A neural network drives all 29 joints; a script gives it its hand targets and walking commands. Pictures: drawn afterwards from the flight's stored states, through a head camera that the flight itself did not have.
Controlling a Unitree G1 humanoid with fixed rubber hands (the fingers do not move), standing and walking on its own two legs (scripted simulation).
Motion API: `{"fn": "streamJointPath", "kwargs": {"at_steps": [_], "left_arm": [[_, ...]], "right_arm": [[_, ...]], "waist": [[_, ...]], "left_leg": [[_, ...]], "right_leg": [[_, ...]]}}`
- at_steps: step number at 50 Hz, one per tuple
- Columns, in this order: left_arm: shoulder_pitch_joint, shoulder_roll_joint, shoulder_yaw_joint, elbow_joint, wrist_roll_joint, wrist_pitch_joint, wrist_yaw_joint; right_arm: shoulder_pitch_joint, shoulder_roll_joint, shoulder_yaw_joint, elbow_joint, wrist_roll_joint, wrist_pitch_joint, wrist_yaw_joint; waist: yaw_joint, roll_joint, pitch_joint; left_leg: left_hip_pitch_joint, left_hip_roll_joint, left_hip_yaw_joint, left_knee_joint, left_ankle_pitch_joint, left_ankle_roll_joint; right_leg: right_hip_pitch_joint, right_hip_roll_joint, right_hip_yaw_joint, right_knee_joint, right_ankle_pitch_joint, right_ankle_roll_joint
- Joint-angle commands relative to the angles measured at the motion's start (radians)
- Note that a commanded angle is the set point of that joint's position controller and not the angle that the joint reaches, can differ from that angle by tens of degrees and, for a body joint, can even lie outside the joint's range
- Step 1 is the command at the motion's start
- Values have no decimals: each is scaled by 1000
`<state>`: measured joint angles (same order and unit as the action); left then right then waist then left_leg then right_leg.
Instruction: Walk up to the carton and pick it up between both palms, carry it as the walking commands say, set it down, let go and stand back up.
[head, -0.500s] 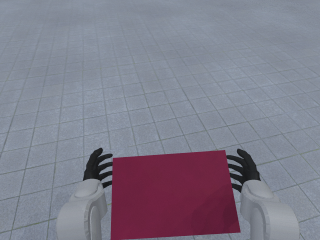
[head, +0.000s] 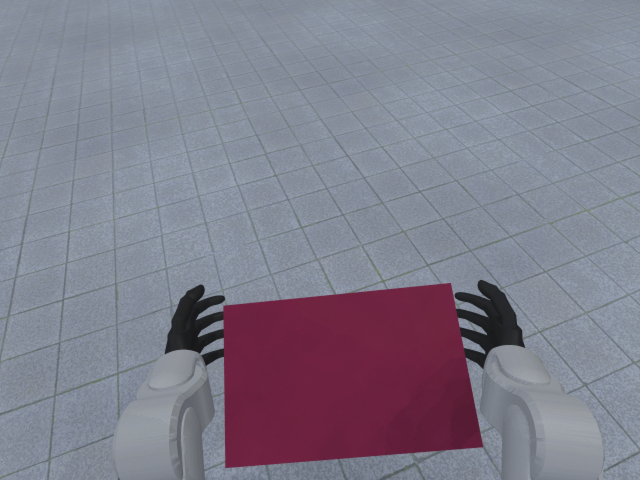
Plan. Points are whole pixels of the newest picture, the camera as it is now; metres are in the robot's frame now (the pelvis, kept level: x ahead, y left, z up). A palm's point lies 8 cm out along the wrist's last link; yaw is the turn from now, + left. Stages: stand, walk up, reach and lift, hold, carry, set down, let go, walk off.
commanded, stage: carry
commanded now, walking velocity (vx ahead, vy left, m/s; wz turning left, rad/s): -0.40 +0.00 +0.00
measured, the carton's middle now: (344, 369) +0.28 -0.01 +0.00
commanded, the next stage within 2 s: none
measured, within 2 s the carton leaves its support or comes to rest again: neither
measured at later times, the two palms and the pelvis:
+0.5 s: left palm out of the picture -0.01 +0.13 +0.09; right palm out of the picture -0.03 -0.19 +0.08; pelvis -0.26 -0.02 +0.00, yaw -2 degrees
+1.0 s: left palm out of the picture -0.28 +0.17 +0.09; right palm out of the picture -0.27 -0.15 +0.10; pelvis -0.52 +0.00 +0.00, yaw +0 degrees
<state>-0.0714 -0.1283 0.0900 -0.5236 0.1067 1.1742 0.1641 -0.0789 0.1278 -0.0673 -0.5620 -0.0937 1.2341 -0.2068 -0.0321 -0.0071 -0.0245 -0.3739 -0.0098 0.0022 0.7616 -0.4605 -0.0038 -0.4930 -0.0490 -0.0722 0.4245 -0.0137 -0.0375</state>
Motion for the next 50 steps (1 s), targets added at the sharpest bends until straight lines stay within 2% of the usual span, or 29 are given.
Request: {"fn": "streamJointPath", "kwargs": {"at_steps": [1,2,3,4,5,6,7,9,11,15,18,19,20,21,22,23,25,30,34,36,37,38,39,40,41,42,44,46,50], "left_arm": [[-314,-892,-689,-85,-382,19,-248],[-318,-892,-696,-82,-385,23,-247],[-330,-893,-701,-77,-387,27,-246],[-383,-893,-723,-114,-400,31,-255],[-428,-913,-736,-134,-416,29,-258],[-441,-938,-747,-126,-433,29,-262],[-460,-967,-758,-130,-444,26,-266],[-482,-978,-763,-109,-449,32,-272],[-465,-960,-770,-105,-452,36,-266],[-398,-924,-762,-75,-441,53,-247],[-339,-910,-724,-22,-422,61,-249],[-335,-907,-707,-12,-418,59,-253],[-341,-899,-690,-9,-415,57,-257],[-336,-890,-687,-1,-408,50,-263],[-374,-937,-701,-52,-417,41,-266],[-373,-965,-688,-54,-405,37,-273],[-391,-986,-695,-82,-402,21,-277],[-356,-945,-656,-78,-383,2,-263],[-323,-902,-666,-82,-378,13,-250],[-320,-899,-681,-86,-382,19,-246],[-324,-901,-690,-85,-385,23,-245],[-330,-901,-694,-79,-387,27,-245],[-353,-898,-705,-97,-395,29,-249],[-406,-905,-723,-122,-406,31,-257],[-441,-927,-739,-132,-428,31,-261],[-451,-951,-747,-128,-439,31,-265],[-484,-979,-759,-115,-451,37,-273],[-476,-964,-769,-111,-455,41,-268],[-410,-921,-760,-77,-446,58,-250]], "right_arm": [[-370,922,721,-71,413,-14,278],[-357,922,711,-63,402,-13,280],[-356,922,709,-63,392,-13,282],[-335,940,688,-41,366,-24,285],[-358,952,686,-67,380,-30,292],[-376,947,673,-77,379,-32,294],[-422,949,675,-109,380,-39,296],[-447,938,667,-124,375,-43,295],[-420,914,658,-114,369,-40,288],[-360,867,642,-96,354,-21,276],[-335,864,653,-74,340,-8,270],[-331,863,657,-66,336,-7,268],[-337,866,661,-62,333,-6,265],[-360,872,689,-98,338,0,267],[-419,919,716,-123,361,-7,273],[-426,969,738,-97,378,-15,276],[-509,986,774,-133,431,-29,283],[-501,953,787,-125,456,-32,281],[-423,931,760,-96,439,-17,276],[-389,927,740,-82,421,-12,276],[-370,926,729,-72,408,-10,277],[-362,925,722,-68,394,-9,279],[-351,937,714,-63,375,-14,280],[-349,953,702,-60,372,-24,286],[-361,953,687,-68,379,-25,291],[-404,951,685,-96,377,-28,292],[-447,941,675,-121,374,-36,291],[-428,922,669,-119,370,-34,285],[-359,867,647,-90,348,-15,271]], "waist": [[44,-169,-399],[36,-121,-406],[39,-10,-392],[7,313,-324],[5,292,-270],[11,184,-242],[21,107,-237],[28,132,-244],[23,159,-240],[14,269,-309],[25,250,-367],[32,188,-362],[33,58,-361],[38,-313,-343],[43,-359,-298],[47,-211,-278],[42,-114,-223],[40,-165,-256],[47,-201,-343],[47,-189,-383],[38,-149,-402],[37,-74,-405],[20,167,-384],[4,313,-310],[3,252,-260],[15,141,-231],[28,138,-242],[25,169,-241],[13,279,-312]], "left_leg": [[46,-4,76,-302,72,27],[149,27,58,-448,179,24],[266,112,-63,-475,208,33],[163,346,-302,-479,331,174],[75,449,-305,-463,640,245],[-3,421,-238,-431,727,243],[-34,360,-139,-412,647,201],[11,277,-57,-391,553,161],[82,253,-71,-370,607,150],[192,305,-198,-394,707,166],[208,296,-204,-354,752,146],[139,262,-177,-321,693,110],[13,203,-146,-232,522,68],[-212,93,-24,-104,155,3],[-238,23,9,214,-176,4],[-212,-5,-60,405,-161,18],[-249,-3,-93,553,-16,18],[-217,-5,-51,280,4,-43],[-93,2,5,-56,-7,8],[7,-1,53,-235,37,25],[96,8,71,-389,135,24],[209,66,-9,-466,197,29],[216,239,-198,-453,218,114],[93,389,-304,-461,436,218],[2,442,-291,-452,622,257],[-58,386,-196,-420,621,224],[-28,290,-76,-394,529,172],[62,252,-71,-362,627,149],[186,307,-201,-376,750,157]], "right_leg": [[419,-221,244,-119,100,-70],[349,-187,211,-87,21,-24],[198,-142,181,-17,-111,18],[27,-8,27,193,-387,81],[-34,35,13,549,-567,82],[-35,55,92,772,-546,68],[-46,47,104,883,-464,63],[-82,48,76,939,-396,71],[-89,50,41,792,-423,88],[18,69,-31,425,-488,79],[169,56,-33,67,-376,58],[265,12,-1,-100,-276,48],[376,-81,130,-157,-235,41],[408,-356,376,-90,201,-77],[247,-426,349,-35,488,-163],[201,-360,287,-53,417,-145],[141,-267,176,-65,101,-108],[309,-204,210,-110,-122,-64],[408,-235,278,-136,47,-94],[416,-222,261,-126,87,-75],[387,-193,226,-99,29,-38],[278,-155,204,-50,-80,7],[121,-64,105,73,-252,71],[27,26,8,383,-494,90],[-13,53,51,690,-564,80],[-17,48,102,841,-496,65],[-52,45,79,911,-409,69],[-66,51,40,749,-435,83],[38,67,-25,370,-472,77]]}}
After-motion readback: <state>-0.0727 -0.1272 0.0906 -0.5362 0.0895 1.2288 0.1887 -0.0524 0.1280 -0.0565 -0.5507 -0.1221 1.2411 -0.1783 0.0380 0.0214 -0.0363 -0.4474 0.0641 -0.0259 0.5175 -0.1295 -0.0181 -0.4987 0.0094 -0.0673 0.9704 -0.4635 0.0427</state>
